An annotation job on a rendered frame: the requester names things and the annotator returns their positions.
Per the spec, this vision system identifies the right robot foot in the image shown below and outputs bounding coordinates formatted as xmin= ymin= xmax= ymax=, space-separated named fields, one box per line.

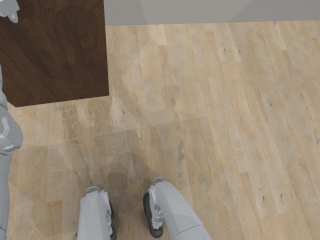
xmin=143 ymin=193 xmax=163 ymax=238

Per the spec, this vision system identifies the cabinet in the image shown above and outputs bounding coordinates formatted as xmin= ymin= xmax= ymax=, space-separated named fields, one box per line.
xmin=0 ymin=0 xmax=110 ymax=108

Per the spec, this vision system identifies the left robot hand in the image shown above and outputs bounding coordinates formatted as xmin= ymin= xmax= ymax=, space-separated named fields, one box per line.
xmin=0 ymin=0 xmax=20 ymax=23

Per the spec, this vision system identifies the right robot thigh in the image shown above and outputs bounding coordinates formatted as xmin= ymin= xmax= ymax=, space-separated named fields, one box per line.
xmin=148 ymin=180 xmax=212 ymax=240

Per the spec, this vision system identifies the left robot upper arm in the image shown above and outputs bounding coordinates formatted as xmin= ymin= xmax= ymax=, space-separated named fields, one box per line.
xmin=0 ymin=106 xmax=23 ymax=240

